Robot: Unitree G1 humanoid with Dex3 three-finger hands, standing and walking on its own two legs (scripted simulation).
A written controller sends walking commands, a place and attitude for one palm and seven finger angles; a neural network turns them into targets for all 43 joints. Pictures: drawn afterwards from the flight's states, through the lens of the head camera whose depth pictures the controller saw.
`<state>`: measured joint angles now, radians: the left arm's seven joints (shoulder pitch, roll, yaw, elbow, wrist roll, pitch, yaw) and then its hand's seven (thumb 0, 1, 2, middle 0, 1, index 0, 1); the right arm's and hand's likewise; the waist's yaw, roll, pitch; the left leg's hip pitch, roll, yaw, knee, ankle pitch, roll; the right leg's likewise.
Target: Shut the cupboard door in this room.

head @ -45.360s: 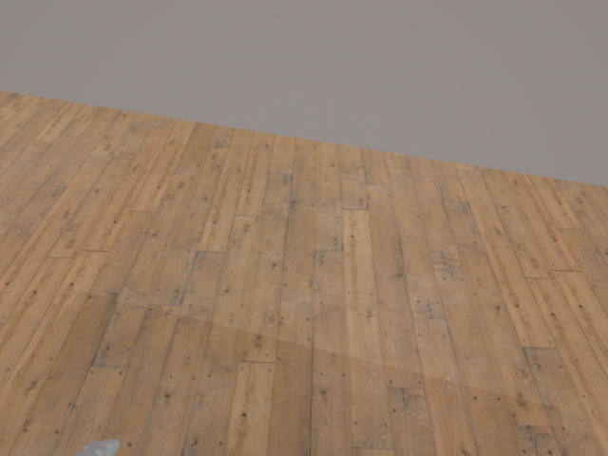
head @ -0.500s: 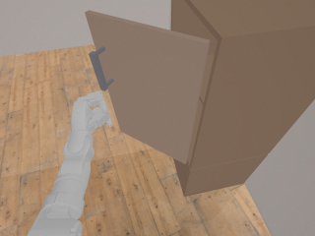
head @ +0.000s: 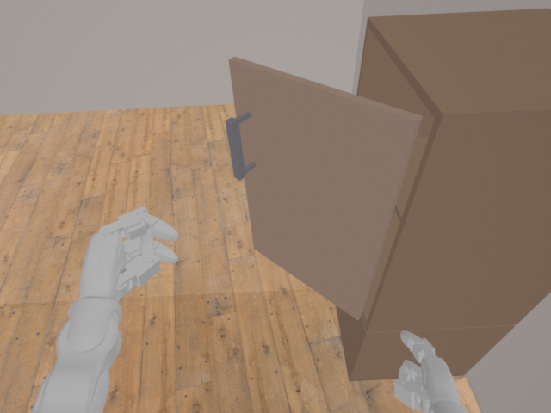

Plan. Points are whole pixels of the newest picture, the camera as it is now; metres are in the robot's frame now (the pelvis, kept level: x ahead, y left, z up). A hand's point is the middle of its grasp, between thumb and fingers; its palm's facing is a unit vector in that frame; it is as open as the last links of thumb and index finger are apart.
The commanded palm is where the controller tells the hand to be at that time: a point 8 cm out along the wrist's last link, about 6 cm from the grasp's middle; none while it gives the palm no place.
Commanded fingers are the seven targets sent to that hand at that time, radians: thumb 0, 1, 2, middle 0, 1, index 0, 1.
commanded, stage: draw the hand back to the body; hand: left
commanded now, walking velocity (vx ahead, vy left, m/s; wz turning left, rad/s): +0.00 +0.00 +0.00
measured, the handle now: (242, 146) +0.62 +0.14 +0.06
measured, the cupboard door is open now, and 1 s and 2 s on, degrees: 47 47 47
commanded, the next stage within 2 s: step back with the hand held close in 0.76 s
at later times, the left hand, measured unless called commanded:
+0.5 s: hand (41, 297) +0.19 +0.28 +0.16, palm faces +0.47 -0.77 -0.43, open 6.9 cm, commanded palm +0.15 +0.31 +0.17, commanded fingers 0.00 0.90 0.90 -0.20 -0.30 -0.20 -0.30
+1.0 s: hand (45, 291) +0.20 +0.28 +0.16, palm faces +0.44 -0.78 -0.43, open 7.5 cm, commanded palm +0.14 +0.31 +0.17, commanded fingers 0.00 0.90 0.90 -0.20 -0.30 -0.20 -0.30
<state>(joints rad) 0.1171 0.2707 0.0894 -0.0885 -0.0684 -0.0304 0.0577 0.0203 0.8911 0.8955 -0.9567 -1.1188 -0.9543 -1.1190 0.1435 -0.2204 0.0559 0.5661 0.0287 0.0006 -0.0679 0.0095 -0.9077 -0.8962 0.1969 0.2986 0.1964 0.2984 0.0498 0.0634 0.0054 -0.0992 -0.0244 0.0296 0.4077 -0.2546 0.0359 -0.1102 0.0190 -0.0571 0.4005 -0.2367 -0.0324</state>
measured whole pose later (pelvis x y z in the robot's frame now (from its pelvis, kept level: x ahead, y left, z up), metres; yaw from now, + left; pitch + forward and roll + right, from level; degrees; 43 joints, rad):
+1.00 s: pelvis +0.00 +0.01 +0.00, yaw +0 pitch -1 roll -1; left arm 0.47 0.36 0.38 -0.36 -0.07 -0.12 0.10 0.02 0.89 0.89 -0.21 -0.30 -0.21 -0.30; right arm 0.20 -0.23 0.02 0.60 0.02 -0.02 -0.06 0.01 -0.91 -0.90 0.20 0.30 0.20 0.30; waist 0.04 0.08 -0.02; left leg -0.16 -0.02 0.03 0.46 -0.28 0.05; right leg -0.14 0.02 -0.06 0.38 -0.22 -0.02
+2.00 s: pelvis -0.10 +0.04 -0.03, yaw +1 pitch +1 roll -3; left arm 0.52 0.44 0.47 -0.51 0.00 -0.29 0.14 0.02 0.88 0.89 -0.21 -0.30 -0.21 -0.30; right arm 0.25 -0.22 -0.02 0.58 0.00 -0.05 -0.07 0.01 -0.90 -0.90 0.20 0.30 0.20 0.30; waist -0.04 -0.01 0.00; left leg -0.47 -0.02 0.03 0.69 -0.23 0.10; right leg -0.42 0.05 0.01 0.65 -0.21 0.02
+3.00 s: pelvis -0.28 +0.02 -0.01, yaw +0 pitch +1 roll -2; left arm 0.56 0.43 0.39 -0.46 -0.04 -0.19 0.14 0.02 0.88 0.89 -0.21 -0.30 -0.21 -0.30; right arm 0.28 -0.21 0.00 0.65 0.01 -0.05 -0.08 0.01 -0.90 -0.90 0.20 0.30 0.20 0.30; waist -0.02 0.00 -0.11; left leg -0.38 0.00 -0.02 0.56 -0.19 0.02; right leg -0.15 0.06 0.02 0.46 -0.32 -0.01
